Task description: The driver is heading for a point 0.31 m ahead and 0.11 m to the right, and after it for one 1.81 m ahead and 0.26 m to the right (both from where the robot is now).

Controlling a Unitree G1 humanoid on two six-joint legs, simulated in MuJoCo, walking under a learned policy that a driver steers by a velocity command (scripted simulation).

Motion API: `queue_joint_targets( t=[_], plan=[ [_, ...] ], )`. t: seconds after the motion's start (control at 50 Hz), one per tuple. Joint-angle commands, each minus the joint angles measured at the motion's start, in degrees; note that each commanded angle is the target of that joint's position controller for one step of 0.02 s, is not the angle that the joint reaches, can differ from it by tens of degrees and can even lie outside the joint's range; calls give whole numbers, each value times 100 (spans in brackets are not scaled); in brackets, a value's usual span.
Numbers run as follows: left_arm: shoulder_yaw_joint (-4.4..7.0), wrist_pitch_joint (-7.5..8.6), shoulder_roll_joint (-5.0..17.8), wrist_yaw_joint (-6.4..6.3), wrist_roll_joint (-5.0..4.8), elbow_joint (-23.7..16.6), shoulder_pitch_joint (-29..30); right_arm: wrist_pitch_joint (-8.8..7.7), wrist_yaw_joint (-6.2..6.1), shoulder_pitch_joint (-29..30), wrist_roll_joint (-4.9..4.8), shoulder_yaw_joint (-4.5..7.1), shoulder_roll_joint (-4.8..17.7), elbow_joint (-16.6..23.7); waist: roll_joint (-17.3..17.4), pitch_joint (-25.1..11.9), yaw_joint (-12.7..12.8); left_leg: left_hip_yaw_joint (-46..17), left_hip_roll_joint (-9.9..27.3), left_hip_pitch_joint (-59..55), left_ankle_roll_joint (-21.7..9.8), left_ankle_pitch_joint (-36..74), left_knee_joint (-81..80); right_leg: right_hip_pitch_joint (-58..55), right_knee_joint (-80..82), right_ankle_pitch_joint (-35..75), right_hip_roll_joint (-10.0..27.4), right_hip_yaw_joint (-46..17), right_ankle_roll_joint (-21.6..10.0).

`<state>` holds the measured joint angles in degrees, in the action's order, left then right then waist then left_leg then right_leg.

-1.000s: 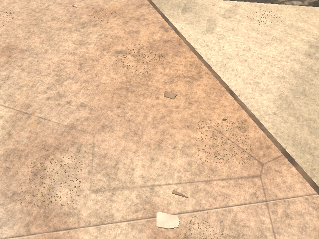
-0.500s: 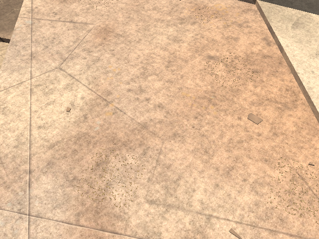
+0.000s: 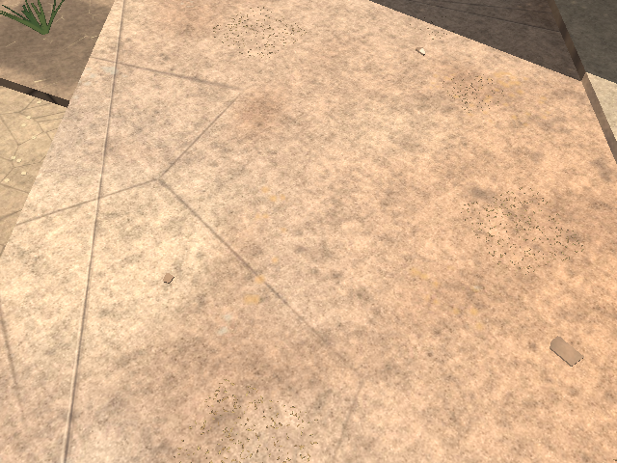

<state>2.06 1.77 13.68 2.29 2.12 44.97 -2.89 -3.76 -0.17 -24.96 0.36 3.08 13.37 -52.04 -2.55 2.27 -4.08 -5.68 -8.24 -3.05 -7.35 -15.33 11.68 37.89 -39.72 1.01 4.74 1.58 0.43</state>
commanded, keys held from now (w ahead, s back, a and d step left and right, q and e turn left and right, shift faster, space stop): w+e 0.12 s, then e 0.42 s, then no key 0.46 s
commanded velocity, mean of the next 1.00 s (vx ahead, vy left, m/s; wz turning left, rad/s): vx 0.17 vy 0.00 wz -0.27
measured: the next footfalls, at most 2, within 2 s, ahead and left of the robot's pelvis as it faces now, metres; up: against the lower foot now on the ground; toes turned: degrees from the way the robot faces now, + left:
right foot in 0.14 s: +0.26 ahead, -0.10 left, +0.00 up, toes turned -4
left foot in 0.70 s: +0.37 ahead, +0.07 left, +0.00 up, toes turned -22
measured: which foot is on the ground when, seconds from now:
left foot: down 0.00-0.14, up 0.16-0.68, down 0.70-1.00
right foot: up 0.00-0.12, down 0.14-0.70, up 0.72-1.00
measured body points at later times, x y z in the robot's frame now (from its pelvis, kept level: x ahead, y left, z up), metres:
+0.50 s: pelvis +0.22 -0.03 +0.00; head +0.26 -0.06 +0.45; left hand +0.30 +0.24 -0.12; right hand +0.33 -0.31 -0.12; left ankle +0.34 +0.11 -0.68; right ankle +0.22 -0.10 -0.74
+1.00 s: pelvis +0.28 +0.01 +0.00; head +0.31 +0.02 +0.45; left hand +0.46 +0.22 -0.14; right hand +0.27 -0.27 -0.12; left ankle +0.33 +0.08 -0.74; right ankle +0.20 -0.10 -0.73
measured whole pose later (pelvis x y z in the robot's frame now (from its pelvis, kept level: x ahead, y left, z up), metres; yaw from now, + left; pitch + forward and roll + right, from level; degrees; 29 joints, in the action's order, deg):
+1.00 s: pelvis +0.28 +0.01 +0.00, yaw -20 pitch -1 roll -1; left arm 1.9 -3.9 15.3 -1.2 -0.1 50.7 -10.6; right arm 0.0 -1.6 -12.7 1.0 -0.6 13.0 -48.3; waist -1.7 3.1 -0.9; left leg -0.6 -2.1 13.0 -2.9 -10.8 24.6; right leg 9.9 -31.0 -21.5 -2.2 -4.3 1.3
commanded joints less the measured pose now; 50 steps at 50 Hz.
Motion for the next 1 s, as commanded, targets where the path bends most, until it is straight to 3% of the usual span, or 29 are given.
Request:
queue_joint_targets(
  t=[0.02,0.06,0.08,0.1,0.12,0.14,0.16,0.18,0.2,0.22,0.26,0.32,0.38,0.46,0.52,0.6,0.64,0.66,0.68,0.7,0.72,0.74,0.76,0.78,0.8,0.84,0.94,1.0],
  plan=[
    [15,138,367,26,-62,-622,916,-69,-72,-443,69,131,807,79,621,260,-129,-505,1716,-260,-289,3601,-32,43,540,-7,-217,245,-245],
    [42,162,456,6,-89,-549,561,-95,-105,-256,111,121,876,53,696,183,133,-255,1790,-345,-163,4701,247,-645,832,-418,-433,316,-512],
    [84,165,546,-37,-105,-413,143,-108,-122,-189,139,126,933,35,767,-30,318,-147,1799,-432,-87,5610,665,-1161,856,-699,-633,367,-636],
    [147,181,678,-96,-121,-198,-533,-97,-122,-136,189,138,993,10,764,-379,606,-11,1753,-526,-30,6281,1476,-1796,935,-965,-846,410,-774],
    [201,216,752,-155,-91,77,-1415,-80,-115,-40,178,140,1022,13,629,-800,1030,206,1614,-208,38,6091,2599,-2833,1291,-740,-843,358,-937],
    [283,249,1053,-224,45,257,-2309,-108,-119,-44,124,70,827,159,172,-1369,1317,396,1359,851,139,4394,4228,-4203,1234,-594,184,-838,-1256],
    [437,229,1600,-201,78,321,-2390,-90,-65,-809,-98,-4,330,185,-1282,-1888,828,741,119,3043,563,-731,6632,-5694,1498,789,1816,-3827,-2441],
    [373,167,1186,-125,-240,269,-1913,-102,-102,-430,126,61,810,211,-242,-1653,698,154,333,3457,484,-1127,6931,-5210,1937,1464,1609,-4181,-2365],
    [320,172,1003,-117,-266,137,-1330,-123,-99,121,116,56,782,384,-5,-845,528,85,631,3636,523,-690,6787,-4408,1888,2126,1448,-3097,-2226],
    [262,189,760,-102,-211,119,-1157,-141,-94,437,130,35,769,475,350,-553,499,144,777,3593,558,-538,6563,-3898,1945,2928,1161,-2521,-2078],
    [212,209,630,-154,-246,238,-1189,13,-57,523,186,16,684,590,258,-374,271,174,956,3298,685,-482,5991,-3211,2130,3380,679,-1779,-1759],
    [272,210,900,-158,-212,274,-1306,217,-43,461,181,-31,500,655,105,-559,124,332,901,3006,906,-460,5382,-2781,2130,3935,433,-1427,-1677],
    [312,113,1015,-177,-183,238,-1435,317,-79,846,163,-49,501,818,-32,-642,204,441,899,3107,1038,-127,4741,-2623,2079,3686,237,-1360,-1518],
    [359,-34,1059,-229,-188,182,-1680,422,-115,1478,115,-54,573,1033,-192,-683,444,356,919,3289,1072,258,4195,-2809,1983,2572,165,-1721,-1245],
    [403,-136,1103,-268,-142,123,-1787,441,-153,1845,74,-63,627,1162,-279,-550,588,247,866,3414,1056,81,3817,-3024,1875,1908,236,-2141,-1266],
    [421,-243,1082,-295,-68,23,-1701,365,-206,1806,-9,-87,673,1176,-414,-477,628,239,730,3022,899,-409,3095,-3212,1524,2187,326,-2442,-1286],
    [406,-280,1053,-308,-91,-34,-1501,312,-232,1534,-35,-94,669,1117,-470,-444,506,277,675,2380,763,-332,2247,-3088,1343,2060,250,-2569,-1108],
    [387,-298,1031,-325,-152,-72,-1327,271,-242,1289,-7,-98,641,1053,-411,-401,321,308,687,1847,684,200,1372,-2889,1175,1611,94,-2570,-905],
    [336,-291,905,-343,-199,-132,-1281,213,-273,1119,62,-82,732,1014,-156,-446,277,-40,1062,1182,561,876,710,-2504,899,770,-122,-2490,-635],
    [206,-268,454,-354,-185,-206,-1682,180,-316,1183,143,-61,1086,1122,1119,-716,552,-1395,2483,572,239,2413,470,-2068,-100,-1377,-680,-1703,-333],
    [285,-353,692,-410,-217,-170,-1922,268,-269,1285,76,-30,1312,1108,1661,-712,621,-2285,3161,729,-673,3999,674,-1558,-664,-3892,-1484,-923,-213],
    [318,-400,937,-422,-88,-55,-1873,278,-224,1134,30,-53,1093,1072,1192,-672,529,-2307,3179,920,-981,4002,662,-1554,-1507,-3898,-1203,-935,-165],
    [336,-429,954,-394,-111,24,-1659,263,-198,1291,16,-140,799,1072,760,-463,556,-1738,2769,1147,-819,3587,651,-1618,-1714,-3482,-1105,-1054,-124],
    [323,-457,878,-366,-140,56,-1552,276,-193,1538,50,-182,702,1093,721,-345,644,-1215,2383,1311,-548,3214,592,-1713,-1675,-3182,-1039,-1072,-42],
    [297,-489,826,-323,-131,64,-1471,264,-216,1619,65,-197,704,1083,972,-327,657,-910,2158,1297,-384,3185,551,-1767,-1561,-2923,-994,-1039,24],
    [238,-513,737,-284,-150,169,-1466,253,-215,1512,73,-197,734,966,1121,-432,623,-505,1864,1139,-273,3587,664,-1951,-1256,-2758,-1040,-876,153],
    [89,-562,577,-352,-218,331,-1067,299,-167,1165,77,-164,879,661,1246,-502,357,-597,1832,867,-296,2820,744,-2482,451,-2672,-838,-440,159],
    [35,-494,536,-406,-223,577,-1244,371,-157,1221,49,-126,943,528,1110,-441,516,-642,1740,1099,-101,2308,882,-3136,1992,-1463,-759,-295,-1]
  ],
)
